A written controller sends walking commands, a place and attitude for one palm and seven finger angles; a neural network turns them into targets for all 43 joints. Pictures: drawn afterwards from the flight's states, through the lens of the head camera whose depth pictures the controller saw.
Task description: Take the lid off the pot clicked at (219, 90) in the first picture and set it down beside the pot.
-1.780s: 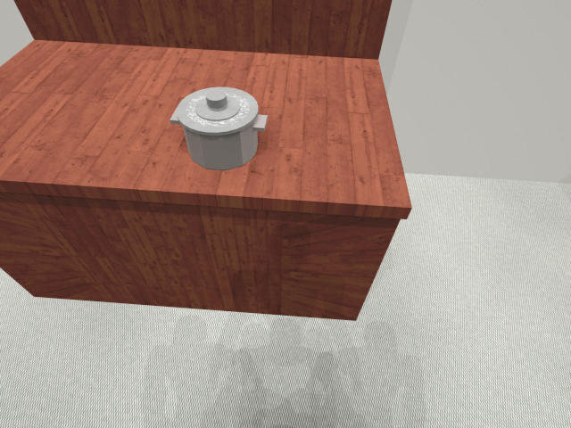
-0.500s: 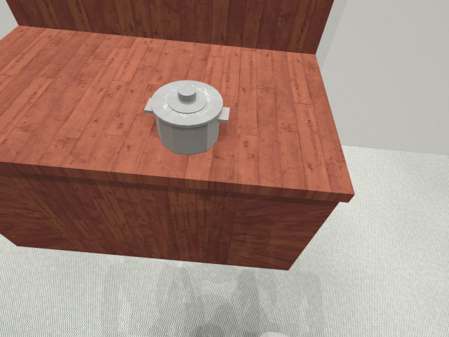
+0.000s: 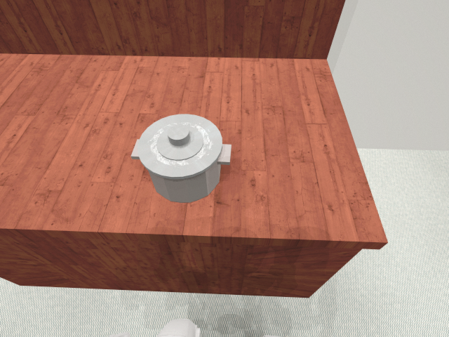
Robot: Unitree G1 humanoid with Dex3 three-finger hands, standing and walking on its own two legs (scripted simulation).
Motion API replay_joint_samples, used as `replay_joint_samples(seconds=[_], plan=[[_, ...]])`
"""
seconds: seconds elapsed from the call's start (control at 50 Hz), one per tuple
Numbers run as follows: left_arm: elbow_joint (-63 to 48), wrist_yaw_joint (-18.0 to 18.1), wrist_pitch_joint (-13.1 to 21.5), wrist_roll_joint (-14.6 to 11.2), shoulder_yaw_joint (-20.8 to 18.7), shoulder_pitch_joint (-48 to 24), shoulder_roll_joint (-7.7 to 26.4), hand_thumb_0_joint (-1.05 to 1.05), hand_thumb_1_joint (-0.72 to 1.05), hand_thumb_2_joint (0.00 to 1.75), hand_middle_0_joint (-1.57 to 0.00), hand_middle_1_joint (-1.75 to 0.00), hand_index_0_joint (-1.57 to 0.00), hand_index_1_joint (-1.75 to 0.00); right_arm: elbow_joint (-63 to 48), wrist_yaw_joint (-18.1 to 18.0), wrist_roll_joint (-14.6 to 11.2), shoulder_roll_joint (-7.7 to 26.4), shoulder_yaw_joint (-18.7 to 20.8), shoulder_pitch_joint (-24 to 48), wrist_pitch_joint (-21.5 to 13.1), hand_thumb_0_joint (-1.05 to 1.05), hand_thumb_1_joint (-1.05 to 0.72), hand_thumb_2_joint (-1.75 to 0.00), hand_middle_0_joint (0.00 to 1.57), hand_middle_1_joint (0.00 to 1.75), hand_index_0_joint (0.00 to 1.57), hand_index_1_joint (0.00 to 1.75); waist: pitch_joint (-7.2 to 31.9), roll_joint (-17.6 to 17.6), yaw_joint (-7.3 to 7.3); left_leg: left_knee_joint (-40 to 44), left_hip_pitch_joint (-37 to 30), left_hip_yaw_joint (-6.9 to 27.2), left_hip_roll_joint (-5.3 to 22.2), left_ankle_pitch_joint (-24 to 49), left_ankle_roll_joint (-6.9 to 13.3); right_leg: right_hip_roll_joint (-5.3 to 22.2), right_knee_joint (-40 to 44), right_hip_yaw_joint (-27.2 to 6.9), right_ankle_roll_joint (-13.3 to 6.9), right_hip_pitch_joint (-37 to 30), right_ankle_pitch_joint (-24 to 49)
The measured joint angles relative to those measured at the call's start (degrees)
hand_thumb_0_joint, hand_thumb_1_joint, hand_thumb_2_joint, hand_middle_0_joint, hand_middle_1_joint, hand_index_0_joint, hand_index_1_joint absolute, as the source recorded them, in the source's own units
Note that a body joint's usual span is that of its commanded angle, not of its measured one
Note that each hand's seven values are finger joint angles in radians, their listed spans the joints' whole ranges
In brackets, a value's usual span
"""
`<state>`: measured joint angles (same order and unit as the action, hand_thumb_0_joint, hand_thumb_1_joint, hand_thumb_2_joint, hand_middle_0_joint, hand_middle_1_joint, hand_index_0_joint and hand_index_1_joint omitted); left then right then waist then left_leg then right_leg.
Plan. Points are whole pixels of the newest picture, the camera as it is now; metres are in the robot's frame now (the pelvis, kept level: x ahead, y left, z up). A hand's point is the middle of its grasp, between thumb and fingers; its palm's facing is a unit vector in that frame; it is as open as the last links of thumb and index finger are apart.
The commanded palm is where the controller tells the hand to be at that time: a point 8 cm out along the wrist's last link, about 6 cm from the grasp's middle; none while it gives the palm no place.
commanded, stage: come to a stop and stand still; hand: left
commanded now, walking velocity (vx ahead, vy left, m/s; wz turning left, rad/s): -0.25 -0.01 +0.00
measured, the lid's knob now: (178, 135) +0.49 +0.11 +0.05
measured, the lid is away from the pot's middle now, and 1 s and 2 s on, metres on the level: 0.00 0.00 0.00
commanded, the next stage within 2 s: look again from close up in 1.86 s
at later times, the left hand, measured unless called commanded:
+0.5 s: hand out of the picture -0.03 +0.28 -0.18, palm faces -0.01 -0.98 -0.18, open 7.4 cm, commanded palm none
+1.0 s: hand out of the picture -0.08 +0.20 -0.16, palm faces -0.01 -0.99 -0.17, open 7.4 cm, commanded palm none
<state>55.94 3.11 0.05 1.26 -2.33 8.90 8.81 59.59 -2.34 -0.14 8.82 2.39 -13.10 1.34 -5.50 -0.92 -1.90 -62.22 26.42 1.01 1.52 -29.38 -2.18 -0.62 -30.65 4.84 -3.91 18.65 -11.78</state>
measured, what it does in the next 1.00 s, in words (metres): steps on the spot: left foot, then right foot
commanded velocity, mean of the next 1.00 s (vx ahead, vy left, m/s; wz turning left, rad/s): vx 0.04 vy -0.06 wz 0.00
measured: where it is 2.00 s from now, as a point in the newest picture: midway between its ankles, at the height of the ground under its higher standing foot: outside the picture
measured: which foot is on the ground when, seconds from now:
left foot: up 0.00-0.20, down 0.22-0.78, up 0.80-1.00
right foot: down 0.00-0.22, up 0.24-0.74, down 0.76-1.00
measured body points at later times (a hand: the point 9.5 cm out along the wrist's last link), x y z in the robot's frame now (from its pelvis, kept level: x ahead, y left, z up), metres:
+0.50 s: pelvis -0.03 +0.09 +0.01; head -0.02 +0.13 +0.46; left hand -0.03 +0.34 -0.16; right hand +0.00 -0.15 -0.12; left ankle +0.02 +0.16 -0.73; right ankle -0.12 -0.08 -0.64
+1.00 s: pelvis -0.04 +0.05 +0.01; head -0.05 +0.04 +0.46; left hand -0.08 +0.25 -0.14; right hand -0.10 -0.16 -0.16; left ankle -0.04 +0.17 -0.69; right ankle -0.13 -0.04 -0.73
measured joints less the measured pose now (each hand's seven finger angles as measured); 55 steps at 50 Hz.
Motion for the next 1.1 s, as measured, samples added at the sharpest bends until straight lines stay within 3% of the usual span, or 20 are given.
replay_joint_samples(seconds=[0.1, 0.16, 0.2, 0.22, 0.26, 0.3, 0.36, 0.44, 0.52, 0.6, 0.68, 0.76, 0.82, 0.88, 0.96, 1.04, 1.1], plan=[[-0.79, -0.54, -1.48, 0.62, -0.49, 1.17, 2.05, -0.01, 0.93, 0.90, -0.21, -0.30, -0.20, -0.30, -2.51, 0.77, 0.13, 0.99, 0.61, 4.79, 0.62, 0.00, -0.91, -0.90, 0.20, 0.30, 0.19, 0.30, -0.52, 1.47, 1.57, 5.72, 1.37, -0.67, 0.46, 2.29, -1.43, 1.86, -0.35, -2.03, 1.65, 0.33, 0.12], [-1.37, -0.68, -2.10, 0.96, -0.75, 2.04, 3.22, 0.00, 0.92, 0.90, -0.21, -0.30, -0.20, -0.30, -2.96, 1.11, -0.02, 1.19, 0.69, 5.84, 0.57, 0.00, -0.91, -0.90, 0.20, 0.30, 0.19, 0.30, -0.22, 2.48, 2.31, 11.80, -1.60, -1.89, -0.16, 4.03, -1.54, 2.71, -1.38, -2.67, 2.93, 0.85, -0.14], [-1.58, -0.69, -2.54, 0.92, -0.91, 2.82, 4.01, 0.00, 0.92, 0.90, -0.20, -0.30, -0.20, -0.30, -3.02, 1.32, -0.11, 1.14, 0.58, 5.50, 0.11, 0.00, -0.91, -0.90, 0.20, 0.30, 0.19, 0.30, 0.45, 3.12, 2.39, 20.39, -5.96, -2.86, -0.56, 9.35, -1.29, 3.10, -3.05, -2.78, 4.09, 1.50, -0.86], [-1.71, -0.65, -2.81, 0.77, -0.97, 3.35, 4.29, 0.00, 0.91, 0.90, -0.20, -0.30, -0.20, -0.30, -3.06, 1.40, -0.07, 1.23, 0.46, 4.90, -0.32, 0.00, -0.91, -0.90, 0.20, 0.30, 0.19, 0.30, 0.96, 3.06, 2.30, 25.77, -8.66, -3.30, -0.34, 13.44, -0.69, 3.02, -4.57, -2.63, 4.73, 2.05, -1.60], [-1.35, -0.40, -3.53, 0.34, -1.30, 3.49, 5.26, 0.00, 0.91, 0.90, -0.20, -0.30, -0.20, -0.30, -2.53, 1.32, 0.41, 0.16, 0.08, 4.05, -0.70, 0.00, -0.91, -0.90, 0.20, 0.30, 0.19, 0.30, 0.95, 4.90, 2.53, 25.78, -9.17, -4.12, -1.26, 13.19, 2.59, 2.61, -10.66, -4.88, 5.05, 3.61, -9.44], [-1.08, -0.29, -4.24, 0.41, -1.58, 4.22, 5.77, 0.00, 0.91, 0.90, -0.20, -0.30, -0.20, -0.30, -2.12, 1.07, 1.10, -0.90, -0.92, 2.78, -0.66, 0.00, -0.91, -0.90, 0.20, 0.30, 0.19, 0.30, 1.61, 5.66, 2.96, 26.59, -9.77, -4.53, -1.11, 12.45, 4.41, 0.40, -20.56, -7.34, 5.16, 5.85, -14.19], [-0.06, -1.00, -4.55, 0.57, -1.83, 5.66, 5.75, 0.00, 0.91, 0.90, -0.20, -0.30, -0.20, -0.30, -1.18, 0.17, 1.46, -1.59, -1.64, 1.30, -0.41, 0.00, -0.92, -0.90, 0.20, 0.30, 0.20, 0.30, 3.06, 5.59, 3.17, 30.67, -10.73, -4.78, -0.61, 14.71, 4.92, -1.39, -30.70, -8.79, 5.82, 7.36, -11.86], [1.48, -1.91, -4.81, 0.70, -1.74, 8.45, 5.22, 0.00, 0.91, 0.90, -0.20, -0.30, -0.20, -0.30, -0.61, 0.08, 1.26, -1.20, -1.75, 0.10, -0.61, 0.01, -0.92, -0.90, 0.20, 0.30, 0.20, 0.30, 4.73, 4.99, 2.86, 35.31, -11.00, -5.73, -0.20, 17.91, 5.49, -1.14, -34.15, -9.65, 6.77, 5.91, -8.70], [2.84, -2.31, -5.53, 0.89, -1.73, 10.77, 5.01, 0.00, 0.91, 0.90, -0.20, -0.30, -0.20, -0.30, -0.40, 0.08, 1.14, -1.24, -1.23, -1.37, -0.89, 0.01, -0.91, -0.90, 0.20, 0.30, 0.20, 0.30, 5.92, 4.66, 1.97, 38.15, -10.31, -6.56, 0.02, 20.16, 5.68, 0.14, -29.99, -9.72, 6.94, 2.52, -8.66], [3.76, -2.57, -5.84, 0.84, -1.27, 11.74, 4.68, 0.00, 0.91, 0.90, -0.20, -0.30, -0.20, -0.30, 0.51, 0.28, 1.16, -1.00, -0.48, -2.96, -0.67, 0.01, -0.91, -0.90, 0.20, 0.30, 0.20, 0.30, 6.39, 3.78, 0.97, 39.93, -9.45, -6.97, 0.19, 21.98, 5.55, 1.30, -20.70, -8.01, 6.41, -1.55, -11.51], [4.40, -2.43, -4.97, 0.31, -0.51, 11.65, 3.70, 0.00, 0.91, 0.90, -0.20, -0.30, -0.20, -0.30, 2.07, 0.70, 1.46, -0.20, 0.28, -4.70, -0.17, 0.01, -0.90, -0.90, 0.20, 0.30, 0.20, 0.30, 6.70, 2.25, -0.05, 41.21, -8.79, -6.95, -0.06, 23.57, 5.13, 1.38, -8.01, -5.53, 4.74, -6.22, -14.23], [5.13, -1.69, -2.62, -0.01, 0.24, 12.10, 2.63, 0.00, 0.91, 0.90, -0.20, -0.30, -0.20, -0.30, 4.32, 1.09, 1.10, 0.21, 0.72, -6.43, 0.65, 0.01, -0.90, -0.90, 0.20, 0.30, 0.20, 0.30, 7.02, 2.44, 0.26, 38.64, -7.78, -7.71, -1.63, 20.74, 3.49, 1.77, 8.10, -3.72, 2.71, -12.74, -7.86], [6.41, -1.19, -2.12, 0.13, 1.20, 13.12, 0.53, 0.00, 0.91, 0.90, -0.20, -0.30, -0.20, -0.30, 5.87, 1.33, 1.22, 0.78, 0.64, -8.38, 1.60, 0.01, -0.90, -0.90, 0.20, 0.30, 0.20, 0.30, 8.21, 0.26, 0.84, 29.65, -5.84, -5.49, -1.63, 10.22, 1.84, 1.18, 8.75, -2.87, 2.28, -14.18, -6.41], [7.16, -0.95, -0.91, -0.13, 1.74, 15.09, -1.01, 0.00, 0.91, 0.90, -0.20, -0.30, -0.20, -0.30, 6.44, 2.03, 1.38, 0.66, 0.28, -9.50, 1.53, 0.01, -0.91, -0.90, 0.20, 0.30, 0.19, 0.30, 9.65, 0.09, 1.75, 20.05, -3.98, -4.29, -1.40, 9.73, 1.55, 0.99, 11.46, -3.60, 2.23, -15.77, -5.39], [7.88, -1.07, 0.50, -0.17, 2.49, 15.50, -3.34, 0.00, 0.91, 0.90, -0.20, -0.30, -0.20, -0.30, 5.70, 2.02, 1.10, 0.56, -0.05, -8.93, 0.41, 0.01, -0.91, -0.90, 0.20, 0.30, 0.19, 0.30, 8.44, -0.89, 1.29, 14.92, -3.28, -3.45, -0.39, 9.86, 0.85, 0.35, 11.89, -3.09, 2.23, -16.57, -5.57], [8.18, -0.81, 1.07, 0.06, 2.71, 14.76, -4.95, 0.00, 0.90, 0.90, -0.20, -0.30, -0.20, -0.30, 5.33, 1.35, 0.73, 0.12, -0.62, -6.84, 0.27, 0.01, -0.91, -0.90, 0.20, 0.30, 0.19, 0.30, 6.78, -0.81, 2.02, 19.24, -5.84, -4.26, -0.35, 7.89, 0.46, 0.61, 9.27, -2.54, 2.66, -16.28, -7.67], [8.58, -0.65, 0.88, -0.21, 2.71, 14.32, -5.13, 0.00, 0.90, 0.90, -0.21, -0.30, -0.20, -0.30, 4.89, 1.05, 0.49, -0.44, -1.10, -5.00, -0.61, 0.01, -0.91, -0.90, 0.20, 0.30, 0.19, 0.30, 6.15, -0.11, 2.47, 29.63, -10.85, -4.73, -0.62, 14.96, 1.58, 0.80, 4.95, -2.32, 3.47, -15.22, -10.64]])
